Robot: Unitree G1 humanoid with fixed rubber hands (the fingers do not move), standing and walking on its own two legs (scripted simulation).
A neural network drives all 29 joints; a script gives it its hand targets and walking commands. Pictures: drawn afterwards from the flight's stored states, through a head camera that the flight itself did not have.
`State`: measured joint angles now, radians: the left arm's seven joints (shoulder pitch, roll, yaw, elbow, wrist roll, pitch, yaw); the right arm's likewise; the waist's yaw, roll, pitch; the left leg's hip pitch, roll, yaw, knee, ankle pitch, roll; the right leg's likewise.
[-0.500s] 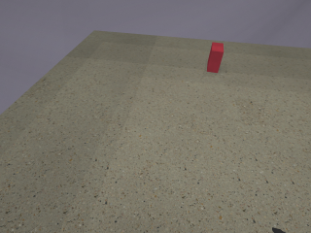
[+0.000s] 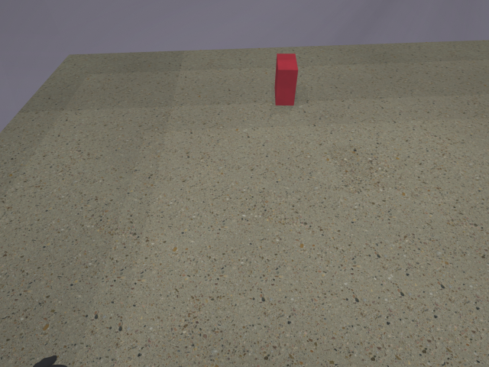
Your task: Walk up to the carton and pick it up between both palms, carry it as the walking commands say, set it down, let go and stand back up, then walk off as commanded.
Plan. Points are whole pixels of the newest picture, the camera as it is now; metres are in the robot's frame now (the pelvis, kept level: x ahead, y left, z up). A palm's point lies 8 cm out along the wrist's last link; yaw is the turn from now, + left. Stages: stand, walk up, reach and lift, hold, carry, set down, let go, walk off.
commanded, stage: walk up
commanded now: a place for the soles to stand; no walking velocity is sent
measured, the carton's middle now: (285, 79) +2.26 -0.28 -0.61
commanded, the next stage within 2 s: none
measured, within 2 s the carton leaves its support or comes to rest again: neither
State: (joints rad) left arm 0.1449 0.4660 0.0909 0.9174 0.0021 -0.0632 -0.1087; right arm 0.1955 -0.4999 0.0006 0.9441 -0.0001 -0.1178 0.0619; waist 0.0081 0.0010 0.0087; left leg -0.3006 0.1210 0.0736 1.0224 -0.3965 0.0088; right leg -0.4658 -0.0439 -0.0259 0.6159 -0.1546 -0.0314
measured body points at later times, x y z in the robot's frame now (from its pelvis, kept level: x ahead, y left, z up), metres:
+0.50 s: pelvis +0.27 +0.06 +0.01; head +0.28 +0.08 +0.46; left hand +0.42 +0.38 -0.09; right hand +0.32 -0.29 -0.07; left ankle +0.30 +0.16 -0.72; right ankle +0.29 -0.10 -0.66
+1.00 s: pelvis +0.54 -0.02 +0.02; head +0.55 -0.03 +0.47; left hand +0.69 +0.31 -0.07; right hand +0.60 -0.36 -0.09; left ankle +0.59 +0.14 -0.66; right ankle +0.59 -0.12 -0.72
